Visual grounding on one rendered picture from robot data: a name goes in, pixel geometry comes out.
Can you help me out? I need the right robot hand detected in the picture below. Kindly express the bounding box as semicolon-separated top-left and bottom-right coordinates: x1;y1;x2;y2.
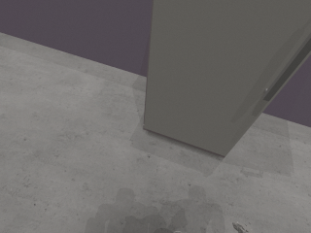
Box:
232;221;254;233

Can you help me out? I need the fridge door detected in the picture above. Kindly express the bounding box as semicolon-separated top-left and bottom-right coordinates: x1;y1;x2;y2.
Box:
144;0;311;156

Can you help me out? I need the handle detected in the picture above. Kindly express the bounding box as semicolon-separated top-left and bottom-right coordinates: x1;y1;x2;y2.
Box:
262;33;311;102

